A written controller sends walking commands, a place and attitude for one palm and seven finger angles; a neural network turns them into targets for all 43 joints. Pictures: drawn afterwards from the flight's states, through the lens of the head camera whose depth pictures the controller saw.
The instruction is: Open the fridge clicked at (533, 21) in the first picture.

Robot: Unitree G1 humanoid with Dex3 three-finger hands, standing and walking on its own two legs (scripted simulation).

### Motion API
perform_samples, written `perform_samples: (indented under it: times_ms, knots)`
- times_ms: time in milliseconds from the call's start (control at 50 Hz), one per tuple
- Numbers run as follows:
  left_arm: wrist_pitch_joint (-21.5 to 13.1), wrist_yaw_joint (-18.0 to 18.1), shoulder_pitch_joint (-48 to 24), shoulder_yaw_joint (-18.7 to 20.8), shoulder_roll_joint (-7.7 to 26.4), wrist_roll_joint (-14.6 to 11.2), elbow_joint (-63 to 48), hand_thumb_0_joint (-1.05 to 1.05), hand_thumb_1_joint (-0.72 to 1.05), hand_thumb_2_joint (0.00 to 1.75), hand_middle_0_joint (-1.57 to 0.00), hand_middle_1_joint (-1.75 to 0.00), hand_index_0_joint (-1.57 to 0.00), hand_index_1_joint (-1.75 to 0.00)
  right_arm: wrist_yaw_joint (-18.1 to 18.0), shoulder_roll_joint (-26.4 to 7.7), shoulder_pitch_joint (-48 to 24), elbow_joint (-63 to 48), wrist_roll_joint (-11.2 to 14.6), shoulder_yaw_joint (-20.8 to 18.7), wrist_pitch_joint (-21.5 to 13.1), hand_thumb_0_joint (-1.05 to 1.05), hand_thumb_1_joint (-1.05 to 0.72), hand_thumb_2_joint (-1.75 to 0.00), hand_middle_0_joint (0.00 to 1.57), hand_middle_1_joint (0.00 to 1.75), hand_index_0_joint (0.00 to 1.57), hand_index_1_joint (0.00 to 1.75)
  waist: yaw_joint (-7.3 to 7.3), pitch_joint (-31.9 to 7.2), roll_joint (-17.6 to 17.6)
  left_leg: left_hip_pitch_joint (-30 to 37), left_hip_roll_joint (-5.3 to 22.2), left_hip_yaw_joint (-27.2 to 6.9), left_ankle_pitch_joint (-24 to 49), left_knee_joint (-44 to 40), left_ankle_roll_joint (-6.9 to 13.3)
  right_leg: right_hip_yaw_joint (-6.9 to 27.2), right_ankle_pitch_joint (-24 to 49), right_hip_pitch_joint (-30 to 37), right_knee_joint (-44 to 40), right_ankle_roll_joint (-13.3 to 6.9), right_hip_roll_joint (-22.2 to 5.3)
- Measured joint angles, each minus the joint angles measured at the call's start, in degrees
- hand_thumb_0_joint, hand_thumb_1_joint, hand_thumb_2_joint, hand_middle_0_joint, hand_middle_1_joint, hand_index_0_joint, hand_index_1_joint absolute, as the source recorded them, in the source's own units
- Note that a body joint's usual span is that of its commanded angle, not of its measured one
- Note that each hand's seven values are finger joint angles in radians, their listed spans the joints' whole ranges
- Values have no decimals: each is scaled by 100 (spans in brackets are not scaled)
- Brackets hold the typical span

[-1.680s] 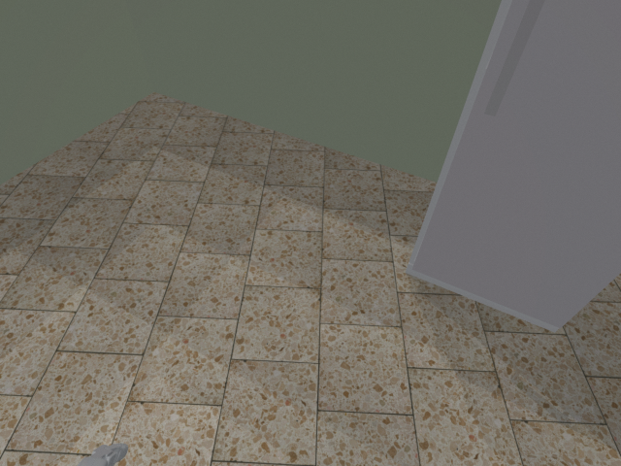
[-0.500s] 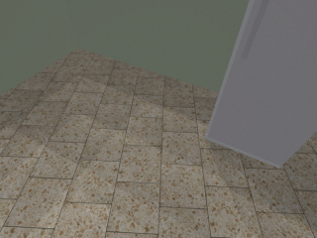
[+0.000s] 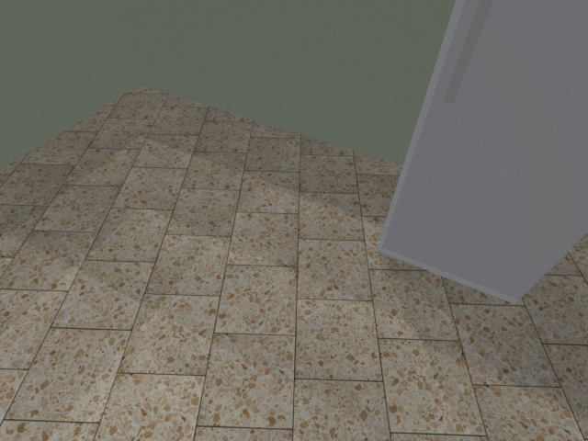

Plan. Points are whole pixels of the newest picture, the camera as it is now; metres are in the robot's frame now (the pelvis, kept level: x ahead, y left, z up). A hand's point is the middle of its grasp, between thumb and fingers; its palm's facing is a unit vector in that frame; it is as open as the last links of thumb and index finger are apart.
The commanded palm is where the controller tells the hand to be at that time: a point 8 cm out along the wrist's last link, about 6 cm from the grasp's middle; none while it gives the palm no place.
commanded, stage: walk to a spot facing it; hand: left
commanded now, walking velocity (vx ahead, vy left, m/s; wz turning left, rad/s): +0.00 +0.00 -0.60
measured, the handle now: (476, 27) +0.91 -0.33 +0.18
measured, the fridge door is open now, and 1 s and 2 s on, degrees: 0 0 0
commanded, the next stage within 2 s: none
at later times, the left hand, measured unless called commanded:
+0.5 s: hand out of the picture +0.05 +0.15 -0.16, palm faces -0.21 -0.94 -0.25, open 7.4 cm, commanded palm none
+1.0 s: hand (188, 411) +0.19 +0.19 -0.18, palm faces -0.46 -0.86 -0.20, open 7.4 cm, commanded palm none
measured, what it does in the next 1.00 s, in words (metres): steps on the spot, turning right: left foot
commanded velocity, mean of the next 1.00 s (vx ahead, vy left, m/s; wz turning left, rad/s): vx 0.06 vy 0.00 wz -0.60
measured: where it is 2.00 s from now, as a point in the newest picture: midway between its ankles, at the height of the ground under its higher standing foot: outside the picture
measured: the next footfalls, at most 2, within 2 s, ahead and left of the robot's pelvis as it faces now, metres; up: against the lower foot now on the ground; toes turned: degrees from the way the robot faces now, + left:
left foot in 0.82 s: +0.09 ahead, +0.10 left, +0.00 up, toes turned -24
right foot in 1.32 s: +0.06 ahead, -0.16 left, +0.00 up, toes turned -51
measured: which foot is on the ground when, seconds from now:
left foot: down 0.00-0.28, up 0.30-0.80, down 0.82-1.00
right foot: down 0.00-0.82, up 0.84-1.00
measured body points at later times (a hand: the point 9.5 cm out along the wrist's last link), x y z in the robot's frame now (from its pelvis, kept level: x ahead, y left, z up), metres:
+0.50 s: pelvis -0.02 -0.04 +0.00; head +0.02 -0.07 +0.44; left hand +0.06 +0.20 -0.14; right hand +0.00 -0.31 -0.16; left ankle +0.00 +0.13 -0.66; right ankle -0.02 -0.11 -0.74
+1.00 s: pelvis +0.04 +0.02 +0.00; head +0.07 +0.05 +0.45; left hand +0.22 +0.24 -0.16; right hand -0.03 -0.23 -0.12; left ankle +0.06 +0.11 -0.74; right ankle -0.03 -0.11 -0.65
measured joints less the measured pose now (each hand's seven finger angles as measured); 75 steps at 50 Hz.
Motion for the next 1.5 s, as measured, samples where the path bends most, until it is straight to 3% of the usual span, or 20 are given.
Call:
perform_samples:
  times_ms: [140,220,260,280,340,440,640,760,840,900,960,1040,1180,1280,1320,1340,1360,1400,1440,1500]
  knots:
    - [231,-66,217,77,-238,31,-337,1,91,90,-20,-30,-20,-30,-32,378,86,-429,-14,-78,128,0,-91,-90,20,30,21,29,13,143,-120,-313,98,413,-338,622,-8,338,-293,-642,954,-6,112]
    - [312,-116,305,161,-414,37,-528,1,91,90,-20,-30,-20,-30,-19,530,160,-561,-33,-136,150,0,-90,-90,20,30,21,30,65,317,-107,-366,228,701,-504,921,-57,-54,-1222,-1076,2187,81,-6]
    - [273,-152,407,182,-523,46,-637,1,91,90,-20,-30,-20,-30,-13,526,220,-599,-45,-176,184,0,-90,-90,21,30,21,30,95,326,35,-467,396,778,-666,1227,-151,-257,-999,-930,1904,85,-68]
    - [207,-159,481,187,-555,66,-695,1,91,90,-20,-30,-20,-30,-5,516,248,-620,-37,-198,218,0,-90,-90,21,30,21,30,112,294,96,-635,495,781,-814,1569,-172,-313,-794,-855,1643,-36,-54]
    - [110,-80,547,182,-692,68,-744,0,91,90,-20,-30,-20,-30,-19,491,206,-641,-11,-270,347,0,-91,-90,21,30,21,30,65,364,239,-1337,364,166,-1507,3151,-198,-350,-787,-916,1662,-365,120]
    - [87,-33,674,193,-788,21,-780,0,91,90,-20,-30,-20,-30,-4,495,129,-689,-13,-306,337,0,-91,-90,20,30,21,29,96,362,105,-1926,200,-76,-917,4108,-285,-76,-219,-675,764,-441,257]
    - [2,-72,807,277,-775,50,-761,1,91,90,-20,-30,-20,-30,-5,339,192,-800,-79,-351,281,0,-91,-90,20,30,20,29,123,-30,78,-1772,229,-231,-720,3433,-397,428,233,-510,36,-399,512]
    - [-10,-101,898,331,-628,87,-768,0,91,90,-20,-30,-20,-30,29,423,269,-921,-26,-311,140,0,-91,-90,20,30,20,29,241,-237,-85,-1237,50,-165,-1075,1992,-263,808,207,-483,9,-265,547]
    - [84,-111,962,398,-488,35,-754,1,91,90,-20,-30,-20,-30,-18,526,352,-1043,10,-220,-58,0,-91,-90,20,30,20,29,204,-315,-185,-589,-37,-48,-307,589,-6,1020,-375,-721,703,-94,642]
    - [200,-153,921,490,-375,84,-642,1,91,90,-20,-30,-20,-30,-25,669,516,-1087,-34,-131,-59,0,-91,-90,20,30,21,29,125,-318,-269,-356,27,237,-392,613,222,437,-1200,-1304,2287,86,461]
    - [245,-229,835,569,-260,130,-663,1,91,90,-20,-30,-19,-30,-57,787,756,-1036,-54,-62,-38,0,-91,-90,20,30,21,29,76,-304,-302,-40,126,465,-439,308,253,29,-905,-1840,3531,229,201]
    - [263,-230,640,595,-221,124,-763,1,91,90,-20,-30,-19,-30,-107,895,1001,-886,-50,-25,-73,0,-90,-90,20,30,21,30,45,-116,-313,220,206,764,-473,134,265,-110,-556,-2225,4215,358,-84]
    - [365,-242,186,502,-430,101,-809,1,91,90,-20,-30,-19,-29,-114,961,1309,-617,-63,-102,-61,0,-90,-90,20,30,21,30,-135,247,-207,446,350,1302,-822,285,221,-428,-466,-2132,3392,395,-381]
    - [304,-254,-181,398,-613,102,-880,1,91,90,-20,-30,-19,-29,-77,863,1437,-471,-78,-223,-16,0,-90,-90,20,30,21,30,-323,444,-50,493,540,1715,-1270,729,61,-755,-679,-1624,2095,200,-305]
    - [177,-257,-277,353,-633,109,-960,1,91,90,-20,-30,-19,-29,-47,806,1551,-446,-42,-262,8,0,-90,-90,20,30,21,30,-370,449,23,334,705,1792,-1538,1328,-40,-874,-309,-1207,1336,62,-200]
    - [69,-233,-335,339,-638,116,-992,1,91,90,-20,-30,-19,-30,-19,773,1563,-429,-6,-275,47,0,-90,-90,20,30,21,29,-361,467,70,63,842,1695,-1532,1979,-92,-888,-213,-1164,1260,-213,-130]
    - [-20,-193,-392,324,-649,84,-1024,1,91,90,-20,-30,-19,-30,-13,734,1501,-417,20,-282,114,0,-90,-90,20,30,21,29,-361,523,111,-312,865,1370,-1696,2843,-166,-866,-295,-1214,1421,-326,-85]
    - [-91,-101,-435,298,-665,16,-1073,0,91,90,-20,-30,-20,-30,-51,682,1314,-438,40,-290,226,0,-91,-90,20,30,21,29,-364,620,122,-959,714,728,-1867,4175,-233,-779,-447,-1132,1507,-350,-41]
    - [-60,-35,-372,292,-666,-12,-1082,0,91,90,-20,-30,-20,-30,-56,656,1093,-514,21,-299,285,0,-91,-90,20,30,20,29,-325,597,98,-1419,667,391,-1631,4697,-298,-635,-390,-957,1289,-291,26]
    - [14,-5,-230,280,-669,10,-1006,0,91,90,-20,-30,-20,-30,-30,623,770,-720,-45,-303,293,0,-91,-90,20,30,20,29,-320,432,86,-1905,716,144,-1209,4578,-396,-436,-199,-765,901,-259,100]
